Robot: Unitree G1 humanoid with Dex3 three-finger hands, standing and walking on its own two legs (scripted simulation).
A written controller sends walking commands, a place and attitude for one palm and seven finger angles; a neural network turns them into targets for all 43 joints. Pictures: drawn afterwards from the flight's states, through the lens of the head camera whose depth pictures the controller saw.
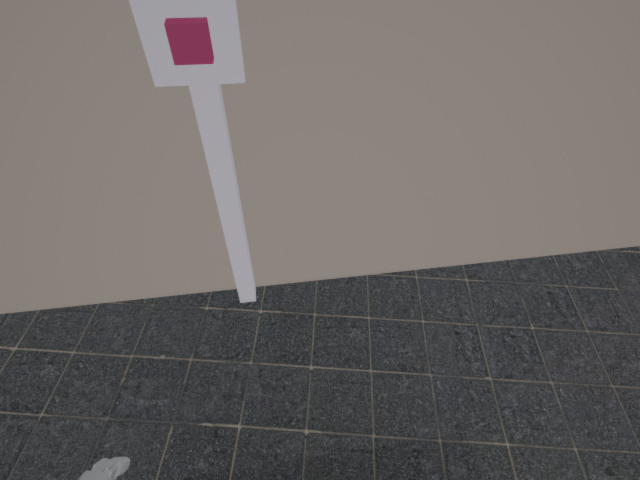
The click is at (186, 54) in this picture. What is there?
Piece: button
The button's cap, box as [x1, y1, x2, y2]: [164, 17, 213, 64]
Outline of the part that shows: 206,17 166,18 164,24 174,64 212,63 213,55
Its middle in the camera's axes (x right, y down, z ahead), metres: -0.24 -0.36 +0.71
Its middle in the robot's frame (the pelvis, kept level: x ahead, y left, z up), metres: +0.79 +0.29 +0.18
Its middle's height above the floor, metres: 0.95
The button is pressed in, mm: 0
